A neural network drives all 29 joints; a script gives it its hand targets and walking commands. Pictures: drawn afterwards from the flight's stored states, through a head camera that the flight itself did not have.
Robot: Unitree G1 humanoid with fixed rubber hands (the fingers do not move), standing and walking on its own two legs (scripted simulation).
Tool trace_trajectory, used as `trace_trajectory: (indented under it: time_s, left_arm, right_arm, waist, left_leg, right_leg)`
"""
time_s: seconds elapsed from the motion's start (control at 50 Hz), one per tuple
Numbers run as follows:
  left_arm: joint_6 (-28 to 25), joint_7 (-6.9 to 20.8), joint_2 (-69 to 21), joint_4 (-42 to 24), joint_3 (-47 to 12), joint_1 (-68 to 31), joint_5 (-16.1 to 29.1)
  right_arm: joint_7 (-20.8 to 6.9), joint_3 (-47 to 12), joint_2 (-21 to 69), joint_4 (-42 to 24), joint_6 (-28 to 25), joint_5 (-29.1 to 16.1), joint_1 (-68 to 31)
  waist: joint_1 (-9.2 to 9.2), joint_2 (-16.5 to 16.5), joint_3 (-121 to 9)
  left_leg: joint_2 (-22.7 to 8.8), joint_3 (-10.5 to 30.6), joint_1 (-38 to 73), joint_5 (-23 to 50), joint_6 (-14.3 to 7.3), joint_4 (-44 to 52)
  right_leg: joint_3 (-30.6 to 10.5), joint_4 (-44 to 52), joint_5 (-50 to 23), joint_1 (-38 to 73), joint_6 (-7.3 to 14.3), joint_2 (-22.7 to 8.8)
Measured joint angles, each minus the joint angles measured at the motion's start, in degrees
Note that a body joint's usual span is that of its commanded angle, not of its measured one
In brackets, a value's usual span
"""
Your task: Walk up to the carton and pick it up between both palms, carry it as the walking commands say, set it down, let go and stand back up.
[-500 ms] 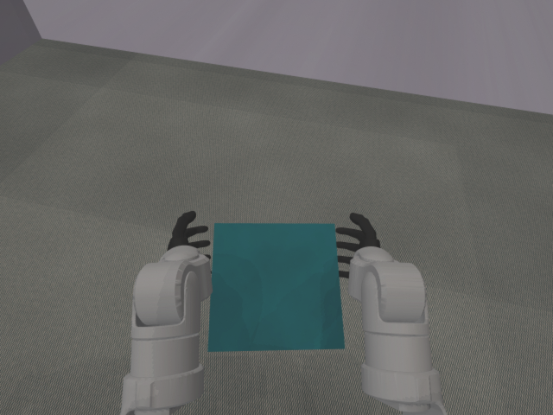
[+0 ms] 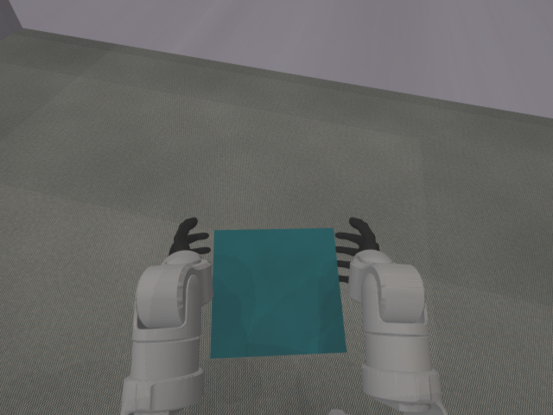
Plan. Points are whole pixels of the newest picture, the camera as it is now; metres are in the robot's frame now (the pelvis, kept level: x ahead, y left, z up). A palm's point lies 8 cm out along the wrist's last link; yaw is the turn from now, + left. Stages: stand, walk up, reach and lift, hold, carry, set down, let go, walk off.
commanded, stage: carry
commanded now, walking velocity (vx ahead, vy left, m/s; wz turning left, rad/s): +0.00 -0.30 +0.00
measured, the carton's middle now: (273, 297) +0.32 +0.01 -0.04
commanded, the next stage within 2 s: none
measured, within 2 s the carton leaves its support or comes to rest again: neither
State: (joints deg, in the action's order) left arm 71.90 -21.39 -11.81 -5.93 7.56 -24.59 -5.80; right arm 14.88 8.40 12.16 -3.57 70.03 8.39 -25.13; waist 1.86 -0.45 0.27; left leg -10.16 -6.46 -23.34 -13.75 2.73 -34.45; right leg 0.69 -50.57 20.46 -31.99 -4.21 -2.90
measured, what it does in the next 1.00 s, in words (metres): steps to the right: right foot, then left foot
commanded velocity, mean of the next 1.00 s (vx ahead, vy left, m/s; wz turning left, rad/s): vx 0.00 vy -0.21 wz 0.00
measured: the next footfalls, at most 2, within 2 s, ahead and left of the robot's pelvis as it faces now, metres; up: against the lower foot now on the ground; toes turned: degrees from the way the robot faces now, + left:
right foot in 0.08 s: +0.06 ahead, -0.21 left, +0.00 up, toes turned -3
left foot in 0.32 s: -0.02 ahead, -0.02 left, +0.00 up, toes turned +11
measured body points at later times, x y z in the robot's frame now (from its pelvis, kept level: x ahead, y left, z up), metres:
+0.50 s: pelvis -0.09 -0.17 +0.00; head -0.06 -0.15 +0.45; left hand +0.22 -0.03 +0.06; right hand +0.23 -0.28 +0.07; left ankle -0.06 -0.03 -0.73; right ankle -0.05 -0.32 -0.68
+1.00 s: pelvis -0.18 -0.31 +0.00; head -0.17 -0.30 +0.45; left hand +0.13 -0.18 +0.06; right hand +0.14 -0.43 +0.07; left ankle -0.17 -0.21 -0.73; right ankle -0.11 -0.41 -0.72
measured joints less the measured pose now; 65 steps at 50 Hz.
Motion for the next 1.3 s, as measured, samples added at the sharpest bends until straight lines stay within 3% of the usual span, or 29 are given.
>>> trace_trajectory:
  time_s: [0.06,0.1,0.16,0.22,0.28,0.32,0.38,0.42,0.46,0.5,0.56,0.6,0.62,0.68,0.72,0.76,0.84,0.88,0.92,0.96,1.0,1.06,1.08,1.16,1.3]
  left_arm:
    - [-0.58,0.64,-0.54,-0.54,1.28,-1.35,-0.38]
    - [-1.61,1.48,-0.83,0.22,1.33,-1.82,-0.84]
    - [-2.25,2.82,-0.82,2.53,0.01,-1.7,-1.3]
    - [-1.68,4.46,-0.61,3.58,0.11,-1.22,-2.25]
    - [-1.75,6.36,-0.61,3.55,1.08,-1.24,-3.54]
    - [-1.85,6.92,-0.58,2.95,1.37,-1.18,-4.24]
    - [-2.74,6.57,0.14,2.57,1.18,0.62,-3.94]
    - [-1.81,4.97,0.52,2.32,0.49,1.55,-2.8]
    - [-0.54,2.38,0.57,1.78,-0.44,1.51,-1.32]
    - [0.15,0.58,0.3,0.92,-0.52,0.74,-0.39]
    - [-0.08,0.08,-0.36,-0.24,0.58,-0.76,-0.21]
    - [-0.45,0.51,-0.7,-0.5,1.34,-1.7,-0.49]
    - [-0.91,0.79,-0.88,-0.24,1.44,-2.07,-0.68]
    - [-2.16,2.34,-0.95,2.2,0.24,-2.03,-1.28]
    - [-1.69,3.3,-0.78,3.22,-0.05,-1.61,-1.77]
    - [-1.4,4.71,-0.63,3.81,0.33,-1.28,-2.51]
    - [-1.98,7.54,-0.52,3.95,1.24,-1.02,-4.27]
    - [-2.18,7.97,-0.38,3.72,1.18,-0.65,-4.88]
    - [-2.42,7.51,0.12,3.55,0.97,0.47,-4.84]
    - [-1.48,6.46,0.67,3.07,0.33,1.89,-4.14]
    - [-0.26,4.72,0.81,2.77,0.13,2.16,-3.05]
    - [0.68,2.56,0.41,2.06,0.54,1.01,-2.02]
    - [0.37,2.29,0.18,2.2,0.77,0.5,-2.06]
    - [-0.1,2.71,-0.34,4.53,0.65,-0.6,-2.51]
    - [0.1,4.28,-0.32,7.76,1.05,-0.65,-3.27]
  right_arm:
    - [-0.46,-0.12,0.25,-1.34,0.02,1.13,-0.65]
    - [-0.94,0.27,0.23,-1.81,-0.21,2.06,-0.86]
    - [-0.75,0.89,-0.31,-2.74,0.24,1.88,0.67]
    - [2.52,0.28,-0.5,-2.51,1.37,-0.56,1.09]
    - [5.73,-0.01,-0.2,-2.54,1.95,-2.69,0.27]
    - [6.19,0.37,0.21,-2.12,1.81,-2.91,-0.78]
    - [4.43,-0.02,0.39,0.76,-0.2,-2.14,-0.99]
    - [2.64,-0.03,0.24,2.11,-0.2,-1.35,-0.6]
    - [1.31,0.23,0.05,2.01,0.17,-0.84,-0.1]
    - [0.65,0.38,0.03,1.12,0.25,-0.52,-0.06]
    - [-0.12,0.36,0.21,-0.57,0.03,0.39,-0.54]
    - [-0.54,0.37,0.38,-1.42,0.06,1.24,-0.99]
    - [-0.8,0.62,0.4,-1.68,-0.1,1.73,-1.23]
    - [-1.16,1.24,-0.17,-2.5,-0.21,1.99,0.3]
    - [0.41,0.89,-0.43,-2.38,0.64,0.79,0.97]
    - [3.11,0.27,-0.49,-2.25,1.51,-1.07,1.05]
    - [6.74,0.1,-0.09,-2.19,1.93,-3.32,-0.01]
    - [6.76,0.41,0.21,-1.37,1.55,-3.27,-0.74]
    - [5.31,0.02,0.31,0.81,0.25,-2.6,-0.73]
    - [3.87,-0.4,0.23,2.83,0.0,-1.89,-0.6]
    - [3.09,-0.68,0.16,3.65,0.31,-1.44,-0.43]
    - [2.12,-0.76,0.13,3.01,0.4,-0.73,-0.45]
    - [1.58,-0.58,0.12,2.94,-0.06,-0.31,-0.53]
    - [0.66,0.02,-0.29,2.34,0.17,0.57,0.56]
    - [3.98,0.16,-0.34,3.46,2.1,-1.0,0.61]
  waist:
    - [0.99,-1.61,-0.59]
    - [1.31,-2.97,-1.09]
    - [-0.3,-2.35,-0.99]
    - [-2.59,-1.19,-0.89]
    - [-4.21,-0.35,-1.02]
    - [-4.74,0.02,-1.52]
    - [-3.76,1.96,-1.34]
    - [-2.73,1.96,-0.91]
    - [-1.66,1.59,-0.61]
    - [-0.63,0.73,-0.21]
    - [0.6,-0.93,-0.15]
    - [1.27,-1.62,-0.77]
    - [1.5,-2.47,-0.87]
    - [0.23,-2.34,-0.8]
    - [-1.27,-1.42,-0.74]
    - [-2.81,-0.98,-0.87]
    - [-4.68,-0.32,-1.58]
    - [-4.94,0.06,-2.33]
    - [-4.65,2.35,-2.5]
    - [-3.72,2.18,-2.84]
    - [-2.62,1.36,-3.04]
    - [-0.99,0.64,-3.27]
    - [-0.59,0.13,-3.15]
    - [-1.15,0.34,-3.6]
    - [-3.29,0.25,-4.98]
  left_leg:
    - [-2.49,1.73,-2.2,0.64,2.43,-1.45]
    - [-3.63,3.36,-4.67,-1.23,2.41,-4.56]
    - [0.85,3.41,-8.83,-17.57,-0.1,-18.19]
    - [4.63,0.35,-9.36,-18.75,-1.32,-25.48]
    - [6.63,-2.24,-5.24,-16.01,-2.44,-18.19]
    - [6.89,-3.09,-0.04,-8.99,-3.48,-6.12]
    - [4.97,-2.82,-0.94,-5.4,-4.69,-6.35]
    - [3.51,-2.31,-0.17,-4.61,-3.65,-4.51]
    - [2.29,-1.54,0.27,-2.55,-2.29,-2.02]
    - [0.81,-0.73,0.09,-0.75,-1.03,-0.65]
    - [-1.64,0.77,-1.34,0.77,1.21,-0.55]
    - [-2.99,1.9,-3.08,1.03,2.82,-1.99]
    - [-3.86,2.67,-4.29,0.68,2.65,-3.53]
    - [-0.23,3.87,-8.76,-16.03,0.31,-16.06]
    - [2.9,2.37,-10.42,-19.4,-0.86,-25.02]
    - [4.83,0.3,-9.78,-18.23,-1.22,-26.86]
    - [7.55,-1.84,-4.09,-16.68,-2.45,-17.26]
    - [8.17,-2.23,1.23,-10.84,-3.67,-5.64]
    - [8.38,-2.42,1.86,-5.61,-5.61,-3.1]
    - [7.22,-2.26,2.13,-4.9,-5.35,-2.5]
    - [6.0,-1.94,2.48,-4.23,-4.42,-1.59]
    - [4.81,-1.44,1.75,-3.78,-2.98,-2.55]
    - [4.15,-1.21,1.34,-3.79,-2.49,-3.17]
    - [4.69,-0.59,1.57,-4.96,-1.64,-2.08]
    - [5.35,-0.49,1.87,-4.75,-2.4,-0.22]
  right_leg:
    - [1.13,13.1,-0.97,7.13,-0.05,-0.42]
    - [2.13,17.88,-8.04,8.55,0.8,0.66]
    - [2.62,14.92,-7.38,6.06,3.16,-0.13]
    - [2.98,15.73,-8.17,5.35,4.63,-0.1]
    - [4.08,15.85,-9.47,4.06,6.16,1.52]
    - [5.23,14.34,-9.5,2.47,7.11,3.23]
    - [4.88,3.25,0.88,-1.66,5.66,4.04]
    - [2.84,-5.57,0.62,-3.88,4.09,3.84]
    - [1.27,-7.68,-1.31,-4.1,2.19,2.29]
    - [0.39,-4.4,-0.69,-2.28,0.7,0.74]
    - [0.47,5.61,0.89,3.23,-0.1,-0.3]
    - [1.59,15.7,-1.45,8.61,0.25,-0.38]
    - [2.11,18.35,-7.4,9.15,0.5,0.4]
    - [2.69,14.81,-7.69,6.28,2.89,-0.13]
    - [2.68,15.09,-7.5,5.76,4.01,-0.64]
    - [3.05,15.92,-8.49,5.37,4.85,-0.23]
    - [4.63,16.3,-10.2,3.74,6.66,1.86]
    - [5.58,15.9,-10.72,2.76,7.39,3.17]
    - [5.61,15.07,-8.77,2.43,6.99,3.02]
    - [5.25,12.09,-2.58,2.31,5.38,3.27]
    - [4.61,11.02,-1.8,3.52,4.24,2.92]
    - [4.52,18.59,-10.09,8.73,3.02,1.52]
    - [4.97,19.01,-11.62,8.72,3.76,1.98]
    - [5.74,17.84,-9.93,8.18,6.51,1.53]
    - [5.72,19.65,-12.11,8.32,6.97,1.32]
